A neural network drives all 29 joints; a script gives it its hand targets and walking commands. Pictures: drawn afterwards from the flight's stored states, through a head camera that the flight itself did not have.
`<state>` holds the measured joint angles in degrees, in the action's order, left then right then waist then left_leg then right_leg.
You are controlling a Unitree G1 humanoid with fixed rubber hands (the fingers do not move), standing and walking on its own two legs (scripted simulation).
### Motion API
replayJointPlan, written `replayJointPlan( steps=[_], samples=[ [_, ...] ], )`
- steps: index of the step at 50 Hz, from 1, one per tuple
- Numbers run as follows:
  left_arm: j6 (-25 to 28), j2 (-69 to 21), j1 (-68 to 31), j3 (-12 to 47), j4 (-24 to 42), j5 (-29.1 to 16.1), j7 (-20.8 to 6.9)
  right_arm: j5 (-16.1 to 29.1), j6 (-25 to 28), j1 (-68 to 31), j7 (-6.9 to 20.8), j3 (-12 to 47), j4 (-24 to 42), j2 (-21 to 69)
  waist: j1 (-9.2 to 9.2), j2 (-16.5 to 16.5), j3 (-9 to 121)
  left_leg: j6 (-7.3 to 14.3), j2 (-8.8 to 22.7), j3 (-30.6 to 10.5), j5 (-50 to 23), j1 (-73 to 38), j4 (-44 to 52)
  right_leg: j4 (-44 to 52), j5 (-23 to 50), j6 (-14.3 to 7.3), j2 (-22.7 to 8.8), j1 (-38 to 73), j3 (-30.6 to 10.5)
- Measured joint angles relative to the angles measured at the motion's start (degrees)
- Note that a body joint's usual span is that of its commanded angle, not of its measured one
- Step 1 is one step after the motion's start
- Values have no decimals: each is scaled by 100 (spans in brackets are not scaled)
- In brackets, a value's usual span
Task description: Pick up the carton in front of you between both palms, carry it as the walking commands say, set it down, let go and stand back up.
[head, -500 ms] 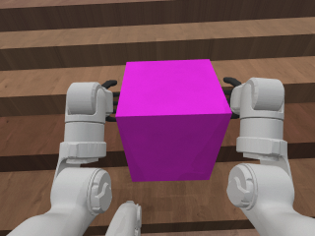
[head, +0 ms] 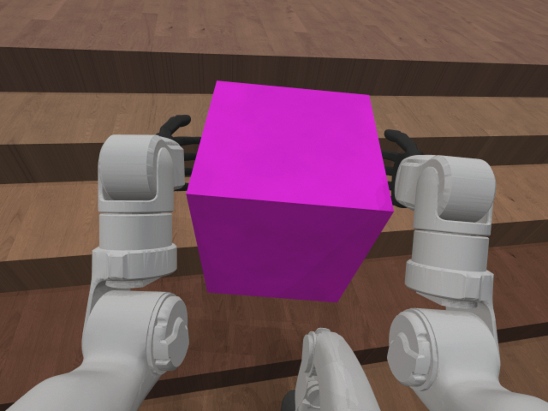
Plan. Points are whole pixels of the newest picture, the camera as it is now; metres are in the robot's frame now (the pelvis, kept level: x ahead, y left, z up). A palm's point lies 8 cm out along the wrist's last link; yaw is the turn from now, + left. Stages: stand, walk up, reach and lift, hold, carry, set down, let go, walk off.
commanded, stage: carry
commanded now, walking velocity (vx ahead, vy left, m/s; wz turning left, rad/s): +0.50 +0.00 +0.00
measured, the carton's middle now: (282, 201) +0.41 -0.01 +0.13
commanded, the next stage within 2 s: none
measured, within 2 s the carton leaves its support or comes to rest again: neither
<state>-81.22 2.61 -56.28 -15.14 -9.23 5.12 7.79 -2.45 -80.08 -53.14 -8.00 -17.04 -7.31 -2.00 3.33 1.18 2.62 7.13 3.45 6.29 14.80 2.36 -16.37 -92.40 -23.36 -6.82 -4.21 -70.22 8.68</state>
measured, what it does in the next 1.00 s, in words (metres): climbs: right foot 0.15 m higher, then left foot 0.16 m higher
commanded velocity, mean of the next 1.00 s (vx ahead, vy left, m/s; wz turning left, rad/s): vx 0.50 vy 0.00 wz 0.00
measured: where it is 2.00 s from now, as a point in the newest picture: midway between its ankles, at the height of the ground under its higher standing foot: (173, 127)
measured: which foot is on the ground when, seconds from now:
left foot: down 0.00-0.08, up 0.10-0.66, down 0.68-1.00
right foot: up 0.00-0.04, down 0.06-0.70, up 0.72-1.00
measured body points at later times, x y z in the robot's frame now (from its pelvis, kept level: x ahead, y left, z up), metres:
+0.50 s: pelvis +0.25 +0.04 +0.13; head +0.25 +0.03 +0.58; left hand +0.62 +0.20 +0.34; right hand +0.65 -0.10 +0.33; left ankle +0.23 +0.14 -0.35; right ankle +0.24 -0.09 -0.60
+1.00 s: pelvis +0.48 +0.18 +0.28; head +0.54 +0.21 +0.73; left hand +0.89 +0.32 +0.44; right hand +0.87 +0.02 +0.45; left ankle +0.50 +0.25 -0.44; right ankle +0.52 +0.08 -0.24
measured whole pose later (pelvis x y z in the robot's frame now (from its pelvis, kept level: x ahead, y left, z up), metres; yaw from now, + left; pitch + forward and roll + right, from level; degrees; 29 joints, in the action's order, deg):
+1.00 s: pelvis +0.48 +0.18 +0.28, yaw +0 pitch +4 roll -1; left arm -80.0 1.6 -52.5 -17.6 0.5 3.8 7.9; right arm -2.0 -78.4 -50.1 -9.5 -15.7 0.9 1.1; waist 3.8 2.7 -3.9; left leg 10.3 -0.6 7.1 20.6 22.4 -35.4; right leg -99.3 -23.2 -5.0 0.6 -57.1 3.4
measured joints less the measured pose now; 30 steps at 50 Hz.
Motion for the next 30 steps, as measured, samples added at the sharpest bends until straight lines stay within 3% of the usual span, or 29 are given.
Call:
replayJointPlan(
  steps=[3, 4, 5, 6, 8, 9, 11, 14, 19, 21, 22, 25, 27, 28, 30],
  samples=[
    [10, 30, -93, 177, -586, -82, 70, -96, -77, -47, 107, -121, -449, -95, -313, 13, 288, -180, 122, 96, -233, -256, -60, 2171, 765, -185, 242, 1149, 324],
    [38, -7, -69, 243, -774, -114, 103, -128, -98, -14, 153, -169, -589, -141, -480, -33, 336, -207, 230, 142, -530, -110, -692, 2800, 460, -126, 401, 1780, 348],
    [81, -40, -67, 317, -926, -131, 128, -154, -84, -27, 203, -223, -742, -203, -687, -131, 302, -284, 306, -58, -752, 259, -1964, 2994, 389, -75, 508, 2037, 405],
    [146, -75, -90, 393, -1069, -149, 160, -190, -38, -56, 264, -294, -887, -269, -851, -177, 220, -422, 144, -489, -718, 852, -3689, 3097, 462, -75, 536, 2198, 436],
    [247, -135, 24, 543, -1179, -220, 228, -291, 44, -40, 354, -403, -1067, -310, -1113, -262, 54, -461, -378, -1018, -561, 1925, -6734, 3492, 665, -99, 596, 2613, 428],
    [246, -139, 130, 606, -1136, -280, 251, -354, 52, 1, 346, -421, -1073, -272, -1194, -293, -27, -391, -560, -1075, -519, 2348, -7685, 3776, 760, -66, 625, 2866, 401],
    [191, -93, 276, 683, -994, -418, 282, -432, -23, 72, 347, -436, -945, -195, -1262, -309, -203, -239, -718, -1031, -502, 3102, -8621, 4384, 904, 13, 637, 3381, 341],
    [95, 4, 232, 702, -720, -609, 360, -441, -156, 47, 335, -420, -588, -155, -1251, -255, -449, -85, -577, -855, -267, 4049, -8621, 5122, 1037, 70, 565, 4026, 255],
    [65, -36, -117, 323, -384, -523, 419, -358, -206, -246, 270, -383, -214, -195, -1022, -262, -393, 45, -75, -557, -13, 4928, -7267, 5806, 1032, 212, 398, 4650, 125],
    [77, -122, -196, 171, -459, -388, 394, -329, -196, -288, 265, -372, -291, -235, -926, -301, -115, 92, 41, -406, -117, 5030, -7508, 6006, 957, 284, 368, 4815, 67],
    [83, -167, -215, 127, -551, -319, 372, -324, -202, -298, 264, -377, -380, -264, -897, -332, 78, 72, 44, -403, 162, 5058, -7838, 6108, 918, 316, 361, 4878, 33],
    [144, -294, -248, 138, -913, -149, 294, -292, -217, -388, 263, -428, -782, -432, -952, -427, 524, -43, -53, -693, 1899, 5551, -9522, 6354, 783, 434, 280, 5099, -114],
    [184, -336, -138, 161, -1037, -106, 245, -314, -169, -467, 262, -414, -1109, -492, -1006, -476, 594, -18, -61, -914, 2686, 6123, -10502, 6582, 713, 605, 128, 5433, -243],
    [182, -332, -41, 146, -1032, -143, 174, -339, -132, -487, 265, -372, -1253, -481, -1005, -473, 560, -11, 16, -940, 2826, 6399, -10475, 6761, 694, 708, 12, 5677, -310],
    [139, -287, 212, 76, -921, -184, 113, -369, -41, -427, 265, -213, -1439, -380, -891, -387, 470, -41, 271, -710, 2329, 6608, -9046, 7388, 807, 806, -280, 6281, -388]
  ],
)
